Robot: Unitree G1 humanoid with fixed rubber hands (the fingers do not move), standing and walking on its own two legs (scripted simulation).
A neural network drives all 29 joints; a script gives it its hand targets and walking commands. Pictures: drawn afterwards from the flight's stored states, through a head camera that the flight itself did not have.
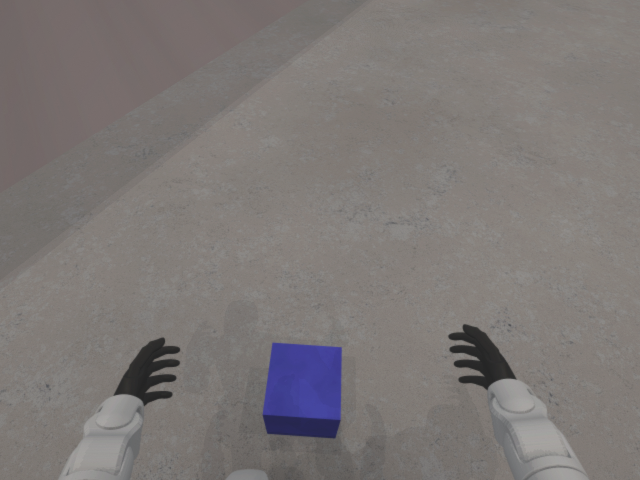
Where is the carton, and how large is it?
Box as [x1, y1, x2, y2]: [263, 343, 341, 437]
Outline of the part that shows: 272,343 263,408 263,417 267,433 335,437 340,420 341,347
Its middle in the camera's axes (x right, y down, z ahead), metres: -0.04 +0.44 +1.10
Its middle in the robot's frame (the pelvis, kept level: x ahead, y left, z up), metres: +0.43 +0.04 -0.66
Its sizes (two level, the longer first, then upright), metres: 0.196 0.192 0.189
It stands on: the floor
